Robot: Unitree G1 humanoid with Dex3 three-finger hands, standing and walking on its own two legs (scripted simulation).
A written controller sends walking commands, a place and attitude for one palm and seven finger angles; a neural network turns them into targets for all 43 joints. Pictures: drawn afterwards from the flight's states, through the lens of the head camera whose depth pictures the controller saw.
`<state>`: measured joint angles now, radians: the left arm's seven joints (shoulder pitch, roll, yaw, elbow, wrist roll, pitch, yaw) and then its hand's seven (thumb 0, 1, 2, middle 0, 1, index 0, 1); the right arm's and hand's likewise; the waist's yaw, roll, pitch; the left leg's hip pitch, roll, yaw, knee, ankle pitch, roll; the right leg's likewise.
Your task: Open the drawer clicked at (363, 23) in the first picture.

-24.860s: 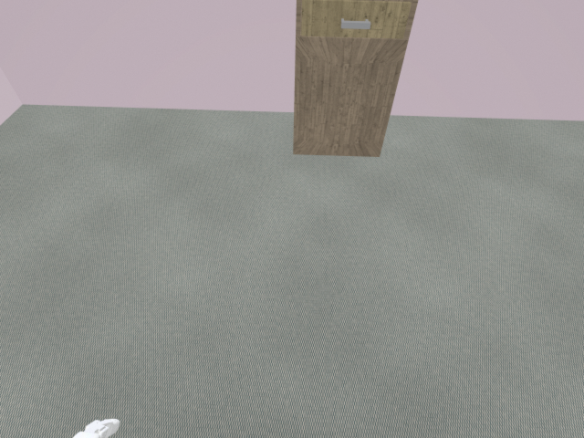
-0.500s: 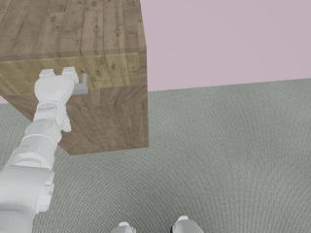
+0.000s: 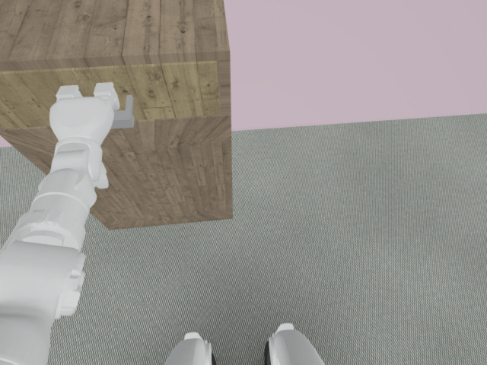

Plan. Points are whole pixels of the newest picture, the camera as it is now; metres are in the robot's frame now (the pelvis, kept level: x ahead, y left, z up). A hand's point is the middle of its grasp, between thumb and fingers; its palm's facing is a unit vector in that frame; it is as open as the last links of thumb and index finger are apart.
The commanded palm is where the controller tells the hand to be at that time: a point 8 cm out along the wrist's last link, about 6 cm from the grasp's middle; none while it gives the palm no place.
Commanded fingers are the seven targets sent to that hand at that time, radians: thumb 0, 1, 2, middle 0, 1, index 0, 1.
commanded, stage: lower the fingers behind the handle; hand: left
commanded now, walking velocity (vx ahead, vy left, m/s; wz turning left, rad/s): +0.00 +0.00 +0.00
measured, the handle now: (101, 111) +0.57 +0.25 +0.01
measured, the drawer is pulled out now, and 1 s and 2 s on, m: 0.00 0.00 0.00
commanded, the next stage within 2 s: lift the fingers back up to retry in 0.30 s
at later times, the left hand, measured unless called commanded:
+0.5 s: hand (94, 136) +0.50 +0.24 +0.03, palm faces -0.03 +0.03 -1.00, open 13.9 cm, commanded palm +0.48 +0.24 +0.06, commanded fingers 0.00 -0.50 0.30 -0.30 -1.20 -0.30 -1.20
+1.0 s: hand (72, 119) +0.50 +0.26 +0.07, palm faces -0.02 -0.01 -1.00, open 13.8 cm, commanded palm +0.48 +0.25 +0.12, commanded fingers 0.00 -0.50 0.30 -0.30 -1.20 -0.30 -1.20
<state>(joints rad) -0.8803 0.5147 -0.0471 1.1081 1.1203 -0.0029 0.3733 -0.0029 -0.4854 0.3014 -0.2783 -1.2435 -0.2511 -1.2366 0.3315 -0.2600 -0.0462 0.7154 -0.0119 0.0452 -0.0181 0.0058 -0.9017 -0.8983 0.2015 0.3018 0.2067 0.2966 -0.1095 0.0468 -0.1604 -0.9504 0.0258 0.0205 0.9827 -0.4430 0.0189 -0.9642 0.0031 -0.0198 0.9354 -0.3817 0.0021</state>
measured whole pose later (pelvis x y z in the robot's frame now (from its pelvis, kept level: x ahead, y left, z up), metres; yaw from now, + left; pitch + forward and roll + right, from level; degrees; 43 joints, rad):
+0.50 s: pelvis -0.01 +0.00 -0.01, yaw +0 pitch +24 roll -1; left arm -0.92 0.58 -0.02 1.10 1.11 -0.05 0.33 0.00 -0.49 0.30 -0.28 -1.34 -0.29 -1.20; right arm 0.35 -0.27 -0.02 0.70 0.00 0.04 -0.04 0.01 -0.90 -0.90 0.20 0.30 0.21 0.30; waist -0.13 0.05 -0.14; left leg -1.01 0.03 0.02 1.03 -0.44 0.02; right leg -1.02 0.00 -0.01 0.97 -0.37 0.01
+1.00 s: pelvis +0.03 +0.01 +0.03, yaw +0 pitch +19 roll -2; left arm -0.77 0.52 -0.02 0.98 1.07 -0.03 0.30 0.00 -0.49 0.30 -0.31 -1.20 -0.32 -1.20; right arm 0.36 -0.26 -0.06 0.74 0.00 0.07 -0.02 0.01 -0.90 -0.90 0.20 0.30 0.21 0.30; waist -0.09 0.06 -0.14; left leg -0.74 0.02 0.03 0.82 -0.42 0.03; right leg -0.74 0.00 -0.01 0.74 -0.34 0.02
